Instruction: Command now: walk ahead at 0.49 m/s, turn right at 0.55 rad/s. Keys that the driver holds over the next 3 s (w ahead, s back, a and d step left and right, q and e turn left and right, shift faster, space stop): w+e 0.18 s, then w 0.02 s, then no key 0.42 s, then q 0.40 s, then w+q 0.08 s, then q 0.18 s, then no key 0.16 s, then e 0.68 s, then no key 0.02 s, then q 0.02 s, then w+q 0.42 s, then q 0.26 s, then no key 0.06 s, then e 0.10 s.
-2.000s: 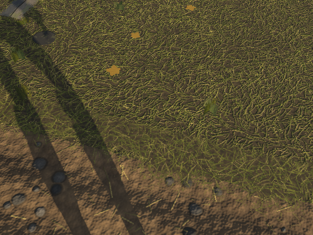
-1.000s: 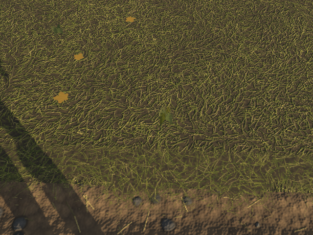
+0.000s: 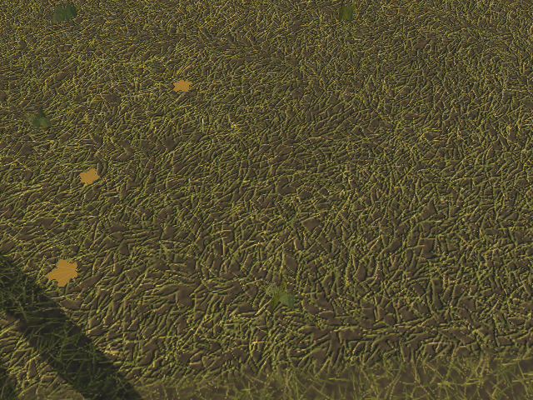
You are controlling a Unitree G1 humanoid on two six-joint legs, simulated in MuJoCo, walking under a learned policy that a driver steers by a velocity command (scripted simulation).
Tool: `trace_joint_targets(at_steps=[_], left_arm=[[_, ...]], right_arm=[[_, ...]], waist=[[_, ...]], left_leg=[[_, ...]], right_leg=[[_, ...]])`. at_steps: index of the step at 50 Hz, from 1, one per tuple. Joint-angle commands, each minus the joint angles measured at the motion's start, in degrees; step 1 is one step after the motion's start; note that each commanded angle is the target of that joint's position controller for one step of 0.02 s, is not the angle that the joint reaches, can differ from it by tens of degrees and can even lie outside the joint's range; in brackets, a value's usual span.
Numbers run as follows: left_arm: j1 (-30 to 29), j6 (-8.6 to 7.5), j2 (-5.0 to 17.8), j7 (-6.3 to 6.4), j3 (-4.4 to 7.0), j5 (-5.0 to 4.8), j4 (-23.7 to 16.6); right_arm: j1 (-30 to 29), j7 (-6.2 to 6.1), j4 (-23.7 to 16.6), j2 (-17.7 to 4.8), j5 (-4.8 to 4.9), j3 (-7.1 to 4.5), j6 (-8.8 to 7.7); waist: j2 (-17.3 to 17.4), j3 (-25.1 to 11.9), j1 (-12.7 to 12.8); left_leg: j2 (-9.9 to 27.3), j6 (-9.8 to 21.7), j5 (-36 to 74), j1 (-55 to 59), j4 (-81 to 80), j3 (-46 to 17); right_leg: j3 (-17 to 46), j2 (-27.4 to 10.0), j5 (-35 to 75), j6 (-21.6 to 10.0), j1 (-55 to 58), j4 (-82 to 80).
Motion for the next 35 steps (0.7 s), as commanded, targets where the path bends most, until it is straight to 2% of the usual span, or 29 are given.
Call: trace_joint_targets(at_steps=[1,3,5,7,9,10,12,13,14,15,16,17,18,19,20,21,22,24,26,27,29,31,32,33,34,35], left_arm=[[-1.6,-1.4,6.6,0.84,1.65,0.14,-4.8],[-0.5,-1.39,8.1,1.59,2.0,0.05,-4.2],[0.8,-1.01,8.8,2.24,2.25,-0.21,-3.7],[2.6,-0.47,9.2,2.58,2.34,-0.54,-3.1],[5.1,-0.05,9.6,2.65,2.5,-0.74,-2.3],[5.7,0.08,9.2,2.67,2.36,-0.87,-1.9],[6.8,0.58,8.1,2.95,2.09,-0.66,-1.2],[6.7,0.88,7.8,3.12,2.05,-0.4,-1.0],[5.6,1.14,7.1,3.26,1.86,-0.29,-1.2],[5.1,1.09,5.4,3.29,1.31,-0.06,-1.7],[5.4,0.9,2.6,3.38,0.17,0.96,-3.3],[17.4,0.5,0.1,3.11,-0.72,0.09,-1.9],[18.9,0.8,6.0,3.15,0.17,-0.58,-0.2],[11.8,1.59,8.6,3.35,0.98,-1.0,-0.7],[6.9,2.4,8.2,3.81,0.88,-0.48,-1.6],[4.1,3.12,7.5,4.05,0.86,0.2,-2.6],[4.2,3.75,5.9,3.97,0.61,0.25,-2.8],[6.0,4.24,2.4,4.1,-0.37,0.41,-2.0],[5.6,4.08,1.3,4.21,-0.94,0.84,-1.5],[5.5,4.16,1.6,4.2,-0.9,0.76,-1.2],[5.0,4.67,2.5,4.05,-0.62,0.66,-0.8],[3.5,5.06,2.3,3.79,-0.63,1.39,-0.7],[1.6,5.06,3.0,3.91,-0.67,2.29,-1.7],[0.6,4.96,5.3,4.22,-0.34,2.52,-2.9],[-1.1,4.96,8.3,4.29,0.64,1.99,-1.8],[-1.9,4.54,5.6,4.0,0.37,1.88,-2.2]], right_arm=[[2.6,-0.13,-4.1,-6.9,-1.38,-1.96,0.09],[-0.1,-0.44,-5.4,-5.5,-1.79,-1.37,0.91],[-4.9,-0.48,-6.8,-4.1,-1.78,-0.69,0.97],[-9.5,-0.16,-7.7,-3.2,-1.41,-0.21,0.63],[-12.4,0.29,-8.6,-3.9,-0.53,-0.41,0.25],[-12.6,0.58,-8.7,-4.6,-0.22,-0.62,0.01],[-12.0,1.09,-8.7,-6.3,-0.75,-1.39,-0.53],[-10.7,1.25,-8.5,-6.8,-1.05,-1.78,-0.83],[-7.7,1.27,-7.7,-6.9,-1.44,-2.12,-1.21],[-4.2,1.06,-7.2,-7.7,-2.32,-2.54,-1.65],[2.0,0.82,-7.2,-10.8,-3.52,-2.97,-1.92],[5.2,1.04,-5.4,-13.7,-3.64,-3.77,-0.77],[6.2,1.55,-5.1,-10.5,-1.28,-3.41,0.19],[3.7,1.41,-6.0,-7.3,-0.95,-2.44,0.78],[0.0,1.36,-6.2,-5.1,-1.59,-1.4,1.31],[-3.1,1.38,-6.2,-3.2,-1.73,-0.5,1.61],[-4.9,1.33,-5.7,-2.8,-2.04,-0.15,1.79],[-6.7,1.29,-4.7,-3.3,-2.29,-0.33,2.03],[-6.3,0.98,-3.7,-4.7,-1.92,-0.79,2.4],[-5.8,0.86,-3.2,-5.2,-1.58,-0.93,2.68],[-6.2,0.77,-2.7,-5.4,-0.98,-0.81,3.42],[-6.7,0.93,-2.2,-4.0,-0.64,-0.07,3.97],[-4.9,1.21,-1.2,-2.2,-0.98,0.71,3.89],[-4.0,1.52,-0.8,-1.5,-1.76,1.1,3.81],[-1.0,1.6,-0.8,-1.7,-1.3,0.83,4.0],[-3.4,1.32,-0.6,-3.4,-1.29,0.57,4.32]], waist=[[-0.7,-4.8,-2.1],[-1.4,-3.5,-1.7],[-2.6,-2.7,0.2],[-3.9,-3.0,2.5],[-4.8,-3.7,4.0],[-5.5,-4.1,4.0],[-6.6,-4.5,3.6],[-7.5,-5.1,2.8],[-7.9,-6.2,0.8],[-7.4,-8.9,-1.2],[-1.3,-16.9,-3.4],[16.9,-25.0,0.6],[12.7,-26.0,-0.7],[7.1,-18.6,-2.8],[3.2,-14.5,-2.3],[2.9,-10.6,-1.3],[4.8,-9.0,0.6],[7.7,-8.7,2.0],[8.1,-11.3,1.5],[8.0,-12.7,1.2],[7.1,-12.9,1.4],[6.0,-10.1,2.0],[4.3,-8.4,1.4],[0.8,-7.1,0.5],[-7.3,-5.3,-2.8],[-6.5,-3.4,-0.6]], left_leg=[[3.7,-2.2,3.1,-9.5,-5.2,-1.8],[3.4,-4.4,7.4,-9.2,-12.0,-0.3],[2.1,-5.4,16.1,-7.8,-21.8,0.5],[-0.3,-5.7,23.7,-4.2,-31.2,1.1],[-2.0,-5.7,26.0,-2.2,-35.6,0.7],[-2.0,-5.3,25.8,-2.3,-37.4,0.0],[-2.4,-3.6,23.7,-2.1,-40.5,-0.4],[-2.7,-2.4,22.2,-0.9,-41.3,-0.2],[-3.1,-0.8,23.6,2.9,-43.7,0.9],[-1.8,1.0,29.6,9.9,-45.5,1.1],[7.9,4.6,47.1,23.6,-42.1,-7.3],[22.0,17.1,55.5,40.7,-41.8,-28.4],[22.3,17.6,39.6,39.5,-45.0,-35.3],[19.0,14.9,32.9,33.8,-46.3,-27.4],[15.9,12.9,31.4,27.2,-47.4,-21.4],[13.7,12.3,33.1,20.7,-48.5,-17.0],[11.5,11.3,34.2,15.2,-50.0,-13.2],[8.0,11.1,40.5,10.0,-51.0,-6.9],[8.3,12.1,45.1,10.8,-50.4,-5.3],[8.9,12.5,43.8,11.7,-50.2,-5.4],[9.0,12.0,33.4,10.8,-50.4,-5.5],[6.5,9.0,15.3,6.7,-51.0,-4.9],[4.8,5.9,6.5,3.3,-51.3,-5.3],[2.3,3.3,-0.5,0.6,-49.3,-4.1],[-1.6,1.7,-1.8,3.0,-48.5,-0.1],[-2.1,0.8,0.7,4.8,-46.4,0.4]], right_leg=[[21.1,-16.3,11.1,-12.2,7.5,-14.8],[17.2,-14.5,13.4,-11.5,2.8,-15.3],[14.2,-11.7,10.6,-9.3,0.5,-14.5],[13.3,-10.2,6.0,-7.1,-0.5,-13.0],[15.8,-11.1,2.8,-6.3,1.1,-11.5],[16.9,-12.1,1.5,-6.0,3.4,-9.9],[19.4,-13.6,6.5,-4.5,8.5,-4.6],[20.4,-14.1,10.3,-3.5,10.4,-1.6],[20.2,-13.2,14.4,-2.0,11.1,2.1],[18.4,-10.3,18.1,0.3,10.3,8.1],[15.2,-6.7,6.5,3.3,4.5,21.9],[10.7,1.0,-30.5,7.7,-11.7,41.2],[13.1,-2.1,-30.1,8.8,-16.4,48.0],[12.1,-3.9,-26.3,9.6,-19.0,50.5],[10.4,-5.7,-23.1,9.9,-18.3,48.2],[9.8,-7.5,-21.3,10.1,-16.6,44.3],[9.0,-9.3,-19.9,10.1,-12.0,38.7],[5.1,-9.0,-18.8,10.9,-4.4,27.5],[3.9,-9.0,-15.0,11.1,0.6,19.0],[3.7,-8.9,-11.8,11.1,2.5,15.9],[2.9,-8.7,-5.7,10.3,6.6,9.4],[2.2,-8.1,0.9,8.5,11.8,0.4],[5.5,-10.5,4.0,7.2,14.5,-2.1],[9.4,-14.8,6.7,5.4,15.9,-3.0],[8.8,-14.8,-4.2,3.2,9.0,-2.0],[7.1,-12.6,-11.2,3.6,5.4,-2.7]])
Next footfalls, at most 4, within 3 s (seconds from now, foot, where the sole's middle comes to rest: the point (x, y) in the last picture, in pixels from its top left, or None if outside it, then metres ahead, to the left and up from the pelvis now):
0.30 left None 0.37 0.15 -0.77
0.64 right None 0.31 -0.09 -0.77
1.32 right None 0.40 -0.07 -0.77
1.62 left None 0.34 0.18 -0.77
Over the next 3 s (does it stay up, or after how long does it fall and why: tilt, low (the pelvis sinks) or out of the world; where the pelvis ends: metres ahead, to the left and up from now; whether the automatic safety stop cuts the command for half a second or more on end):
stays up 0.55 0.03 -0.01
